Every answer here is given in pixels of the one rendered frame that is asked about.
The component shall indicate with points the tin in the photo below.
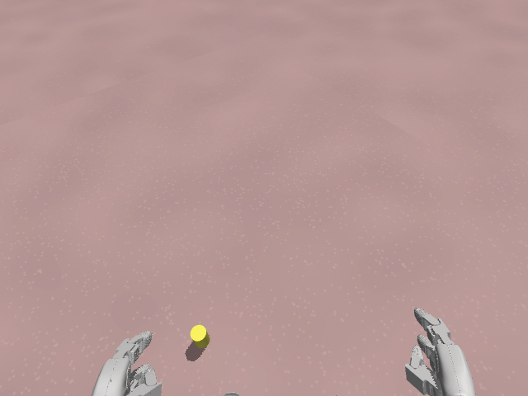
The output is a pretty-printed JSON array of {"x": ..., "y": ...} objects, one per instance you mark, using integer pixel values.
[{"x": 200, "y": 336}]

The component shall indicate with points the right robot hand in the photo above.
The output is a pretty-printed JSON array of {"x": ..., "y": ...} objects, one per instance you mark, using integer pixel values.
[{"x": 451, "y": 374}]

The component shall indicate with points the left robot hand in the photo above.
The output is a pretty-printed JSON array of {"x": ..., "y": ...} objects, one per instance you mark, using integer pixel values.
[{"x": 116, "y": 379}]

